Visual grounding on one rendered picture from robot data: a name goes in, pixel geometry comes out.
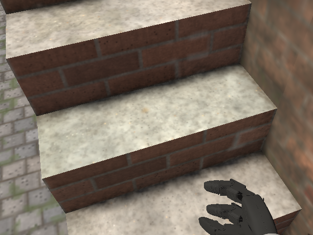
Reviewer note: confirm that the robot right hand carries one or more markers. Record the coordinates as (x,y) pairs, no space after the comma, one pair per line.
(252,218)

